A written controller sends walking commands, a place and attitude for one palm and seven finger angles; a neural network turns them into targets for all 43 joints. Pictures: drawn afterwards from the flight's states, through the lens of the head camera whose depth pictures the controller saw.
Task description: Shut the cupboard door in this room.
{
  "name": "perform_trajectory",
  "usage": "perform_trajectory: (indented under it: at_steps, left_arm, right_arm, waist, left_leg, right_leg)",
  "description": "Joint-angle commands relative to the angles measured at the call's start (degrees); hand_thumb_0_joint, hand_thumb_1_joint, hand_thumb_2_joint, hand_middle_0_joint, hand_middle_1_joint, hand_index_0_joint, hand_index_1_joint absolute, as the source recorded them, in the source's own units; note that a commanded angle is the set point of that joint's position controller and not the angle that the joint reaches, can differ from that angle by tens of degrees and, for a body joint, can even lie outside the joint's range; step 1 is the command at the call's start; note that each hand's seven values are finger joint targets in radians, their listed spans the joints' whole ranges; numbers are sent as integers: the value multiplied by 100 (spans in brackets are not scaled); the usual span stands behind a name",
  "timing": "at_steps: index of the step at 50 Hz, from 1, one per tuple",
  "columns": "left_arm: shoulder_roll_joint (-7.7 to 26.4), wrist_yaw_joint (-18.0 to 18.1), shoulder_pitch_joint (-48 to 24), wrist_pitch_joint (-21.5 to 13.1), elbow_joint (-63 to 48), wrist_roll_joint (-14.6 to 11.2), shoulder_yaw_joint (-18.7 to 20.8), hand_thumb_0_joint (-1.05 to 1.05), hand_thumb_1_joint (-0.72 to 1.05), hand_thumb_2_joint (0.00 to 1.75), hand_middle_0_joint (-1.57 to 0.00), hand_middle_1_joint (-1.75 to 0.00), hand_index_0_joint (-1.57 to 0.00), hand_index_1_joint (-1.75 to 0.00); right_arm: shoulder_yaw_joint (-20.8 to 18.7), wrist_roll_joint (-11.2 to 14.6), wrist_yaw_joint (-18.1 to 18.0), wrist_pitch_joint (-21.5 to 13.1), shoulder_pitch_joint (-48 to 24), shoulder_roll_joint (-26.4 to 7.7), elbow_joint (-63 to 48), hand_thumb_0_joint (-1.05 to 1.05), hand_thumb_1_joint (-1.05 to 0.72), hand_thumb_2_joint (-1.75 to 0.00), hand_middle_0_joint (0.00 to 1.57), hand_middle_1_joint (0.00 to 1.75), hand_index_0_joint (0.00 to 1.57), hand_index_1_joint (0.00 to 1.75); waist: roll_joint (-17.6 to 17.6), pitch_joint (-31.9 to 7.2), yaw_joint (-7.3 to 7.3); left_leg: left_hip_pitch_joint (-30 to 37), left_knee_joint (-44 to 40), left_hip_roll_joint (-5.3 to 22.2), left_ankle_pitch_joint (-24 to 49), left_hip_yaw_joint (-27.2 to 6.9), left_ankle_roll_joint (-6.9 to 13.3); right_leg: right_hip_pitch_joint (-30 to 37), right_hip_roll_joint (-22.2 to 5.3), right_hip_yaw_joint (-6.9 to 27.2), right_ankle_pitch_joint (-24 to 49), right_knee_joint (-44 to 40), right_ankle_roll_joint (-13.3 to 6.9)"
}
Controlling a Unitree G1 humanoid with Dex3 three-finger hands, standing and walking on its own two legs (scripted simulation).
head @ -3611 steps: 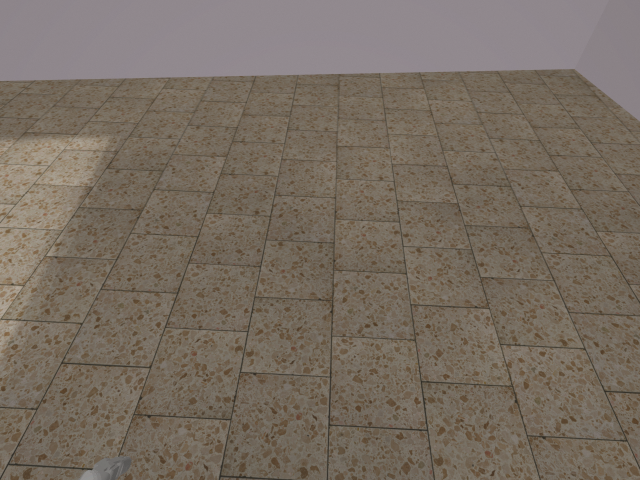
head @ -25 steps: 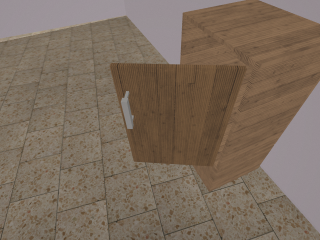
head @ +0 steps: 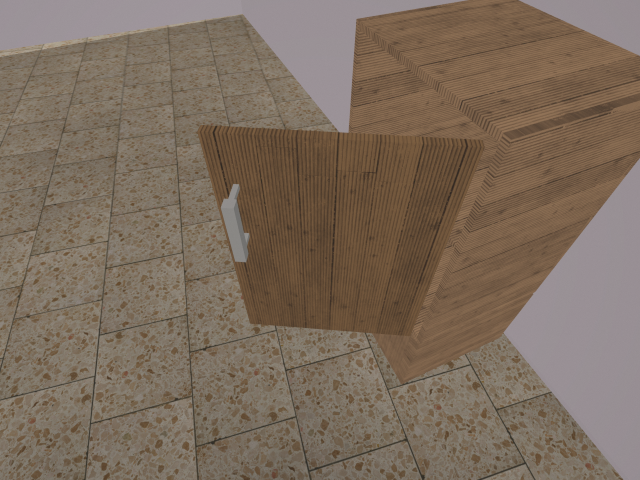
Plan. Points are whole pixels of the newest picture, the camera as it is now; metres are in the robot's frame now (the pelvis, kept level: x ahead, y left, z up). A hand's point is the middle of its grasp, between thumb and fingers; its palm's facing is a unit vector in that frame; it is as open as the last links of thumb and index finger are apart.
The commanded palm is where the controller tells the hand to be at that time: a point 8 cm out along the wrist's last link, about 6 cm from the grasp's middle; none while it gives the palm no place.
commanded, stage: shuffle to correct the standing spot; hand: left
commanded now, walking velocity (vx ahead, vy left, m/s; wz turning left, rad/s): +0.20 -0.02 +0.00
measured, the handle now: (238, 224) +0.52 +0.18 -0.03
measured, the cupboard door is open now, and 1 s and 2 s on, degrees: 61 61 61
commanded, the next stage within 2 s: come to a stop and stand still in 0.10 s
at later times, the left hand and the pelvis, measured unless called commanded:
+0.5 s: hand out of the picture +0.08 +0.18 -0.17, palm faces +0.03 -0.97 -0.25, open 7.3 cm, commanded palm none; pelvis +0.07 -0.01 +0.00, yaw -1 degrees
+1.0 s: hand out of the picture +0.10 +0.22 -0.18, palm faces +0.00 -0.97 -0.24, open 7.3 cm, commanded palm none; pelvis +0.05 +0.03 -0.01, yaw -2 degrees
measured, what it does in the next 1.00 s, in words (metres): steps on the spot: left foot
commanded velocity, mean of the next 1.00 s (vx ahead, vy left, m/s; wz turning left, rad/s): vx -0.03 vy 0.00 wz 0.00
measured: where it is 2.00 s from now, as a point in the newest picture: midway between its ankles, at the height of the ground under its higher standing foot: outside the picture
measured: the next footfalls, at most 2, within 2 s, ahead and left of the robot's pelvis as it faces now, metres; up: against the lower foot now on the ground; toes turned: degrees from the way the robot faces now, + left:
left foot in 0.74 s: +0.15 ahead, +0.11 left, +0.00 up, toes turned +0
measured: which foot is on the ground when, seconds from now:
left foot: down 0.00-0.46, up 0.48-0.72, down 0.74-1.00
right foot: down 0.00-1.00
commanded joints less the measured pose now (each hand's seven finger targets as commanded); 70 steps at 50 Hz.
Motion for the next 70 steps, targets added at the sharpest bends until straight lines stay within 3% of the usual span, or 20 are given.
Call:
perform_trajectory:
  at_steps: [1, 11, 13, 16, 19, 21, 22, 24, 28, 34, 36, 37, 38, 41, 43, 46, 49, 52, 65, 70]
  left_arm:
    - [671, -45, 478, -48, -146, 53, 157, 0, 90, 90, -20, -30, -20, -30]
    - [750, -49, 816, -127, -99, 49, 327, 0, 90, 90, -20, -30, -20, -30]
    - [495, -2, 639, -123, -157, 47, 251, 0, 90, 90, -20, -30, -20, -30]
    - [334, 125, 477, -94, -223, -56, 210, 0, 90, 90, -20, -30, -20, -30]
    - [600, 100, 569, -58, -247, -16, 335, 0, 90, 90, -20, -30, -20, -30]
    - [740, 157, 1107, -46, -145, 21, 419, 0, 90, 90, -20, -30, -20, -30]
    - [907, 178, 1284, -44, -129, 47, 474, 0, 90, 90, -20, -30, -20, -30]
    - [943, 206, 1630, 3, -43, 130, 453, 0, 90, 90, -20, -30, -20, -30]
    - [786, 207, 997, 39, -505, 163, 392, 0, 90, 90, -20, -30, -20, -30]
    - [908, 168, 464, 59, -875, 135, 422, 0, 90, 90, -20, -30, -20, -30]
    - [813, 158, 513, 74, -892, 48, 394, 0, 90, 90, -20, -30, -20, -30]
    - [555, 148, 775, 110, -923, -39, 378, 0, 90, 90, -20, -30, -20, -30]
    - [705, 238, 819, -49, -821, -105, 290, 0, 90, 90, -20, -30, -20, -30]
    - [637, 182, 768, 1, -900, 17, 251, 0, 90, 90, -20, -30, -20, -30]
    - [815, 157, 825, 11, -833, 62, 254, 0, 90, 90, -20, -30, -20, -30]
    - [755, 124, 335, -24, -986, 81, 194, 0, 90, 90, -20, -30, -20, -30]
    - [730, 93, 349, 77, -1081, 77, 191, 0, 90, 90, -20, -30, -20, -30]
    - [744, 62, 653, 132, -1022, 85, 203, 0, 90, 90, -20, -30, -20, -30]
    - [826, -3, 700, -9, -866, 48, 130, 0, 90, 90, -20, -30, -20, -30]
    - [767, 2, 796, -34, -632, 14, 73, 0, 90, 90, -20, -30, -20, -30]
  right_arm:
    - [-103, -51, 6, -52, 288, -489, -183, 0, -90, -90, 20, 30, 20, 30]
    - [-102, -29, -4, -196, 477, -284, -191, 0, -90, -90, 20, 30, 20, 30]
    - [-139, -33, -87, -216, 986, -505, 55, 0, -90, -90, 20, 30, 20, 30]
    - [-159, 22, -208, -134, 1057, -619, 118, 0, -90, -90, 20, 30, 20, 30]
    - [-273, 47, -256, -74, 596, -766, -127, 0, -90, -90, 20, 30, 20, 30]
    - [-314, 73, -267, -15, 535, -532, -306, 0, -90, -90, 20, 30, 20, 30]
    - [-357, 71, -262, 23, 480, -489, -393, 0, -90, -90, 20, 30, 20, 30]
    - [-362, 100, -203, 90, -157, -152, -625, 0, -90, -90, 20, 30, 20, 30]
    - [-368, 70, -78, 182, -426, -27, -711, 0, -90, -90, 20, 30, 20, 30]
    - [-335, 47, 35, 167, -112, -51, -783, 0, -90, -90, 20, 30, 20, 30]
    - [-374, -9, 8, 82, 562, -362, -618, 0, -90, -90, 20, 30, 20, 30]
    - [-434, -53, -22, 19, 679, -797, -663, 0, -90, -90, 20, 30, 20, 30]
    - [-572, 53, 1, 15, 304, -1030, -983, 0, -90, -90, 20, 30, 20, 30]
    - [-369, 12, -89, 28, -406, -656, -1292, 0, -90, -90, 20, 30, 20, 30]
    - [-354, 70, -67, 65, -436, -611, -1452, 0, -90, -90, 20, 30, 20, 30]
    - [-390, 31, -23, 72, -166, -594, -1427, 0, -90, -90, 20, 30, 20, 30]
    - [-386, -18, 9, 28, -6, -689, -1345, 0, -90, -90, 20, 30, 20, 30]
    - [-391, -38, 17, 52, -106, -772, -1400, 0, -90, -90, 20, 30, 20, 30]
    - [-286, -8, 47, 11, 370, -678, -976, 0, -90, -90, 20, 30, 20, 30]
    - [-220, 23, 24, -49, 458, -673, -708, 0, -90, -90, 20, 30, 20, 30]
  waist:
    - [-26, 284, 63]
    - [-378, 248, 17]
    - [637, -140, -151]
    - [1333, -101, -77]
    - [723, 156, 97]
    - [63, -272, 199]
    - [-451, -409, 293]
    - [-1379, -305, 607]
    - [-676, 10, 343]
    - [-1154, -163, -28]
    - [-379, -588, -263]
    - [1053, -888, -189]
    - [1295, -1383, -270]
    - [1805, -662, 179]
    - [1015, -512, 142]
    - [-468, -51, -100]
    - [515, 291, -23]
    - [383, 361, 123]
    - [-300, 85, -27]
    - [71, 112, -2]
  left_leg:
    - [-320, -249, 370, -390, -365, 229]
    - [-334, 415, 190, 544, 27, 192]
    - [788, 276, 760, 3298, -538, 383]
    - [1517, 258, 1480, 7376, -980, 822]
    - [1211, 520, 1074, 6901, -529, 507]
    - [246, 1135, 608, 5193, -109, 219]
    - [-432, 1575, 325, 3616, 95, 131]
    - [-1901, 2746, -213, -1866, 80, -18]
    - [-2014, 3053, -189, -1360, -230, -46]
    - [-784, 1207, -204, 106, 182, -44]
    - [588, 187, 131, 2093, -197, 155]
    - [1021, -11, 1477, 4126, -1721, 841]
    - [1231, 854, 1462, 6330, -1608, 1019]
    - [91, 525, 1000, 4203, -1271, 846]
    - [-464, 340, 671, 1858, -1154, 504]
    - [-409, 364, 360, 680, -750, 318]
    - [-702, -561, 550, -352, -1183, 400]
    - [-1236, -1181, 656, -1578, -1483, 446]
    - [-371, -660, 343, -343, -815, 258]
    - [-326, -704, 437, 28, -845, 275]
  right_leg:
    - [-335, -535, 695, -479, -608, -282]
    - [18, -756, 776, 1431, -211, -572]
    - [-435, -287, 12, 2143, 839, -271]
    - [-1084, -164, -217, -521, 1006, -35]
    - [-543, -178, -388, 788, -22, -17]
    - [498, -624, 8, 4460, 356, -88]
    - [1075, -979, 221, 6076, 555, -275]
    - [1764, -1998, 938, 8110, 226, -1112]
    - [1005, -1574, 563, 5722, -146, -1044]
    - [190, -1116, 132, 4374, 136, -672]
    - [-298, -808, 148, 2957, 1106, -355]
    - [-939, -248, -180, 475, 2047, 11]
    - [-1242, -81, 229, -1228, 2286, 83]
    - [-608, -179, 33, -731, 508, -76]
    - [-406, -286, 419, 188, 62, -264]
    - [-806, -562, 647, 379, -198, -357]
    - [-863, -244, 335, -544, -51, -224]
    - [-536, -153, 141, -600, 70, -177]
    - [-1027, -568, 653, -947, -850, -276]
    - [-792, -517, 589, -384, -793, -223]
